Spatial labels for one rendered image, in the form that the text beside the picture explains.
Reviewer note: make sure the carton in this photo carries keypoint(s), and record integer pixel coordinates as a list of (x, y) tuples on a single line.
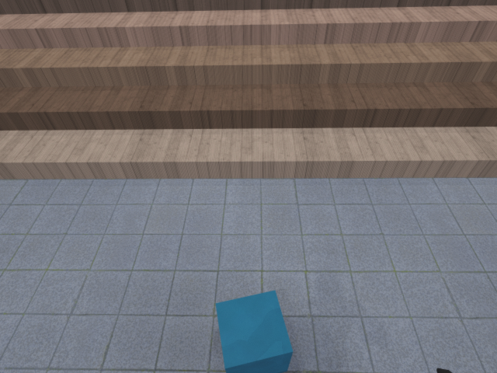
[(254, 337)]

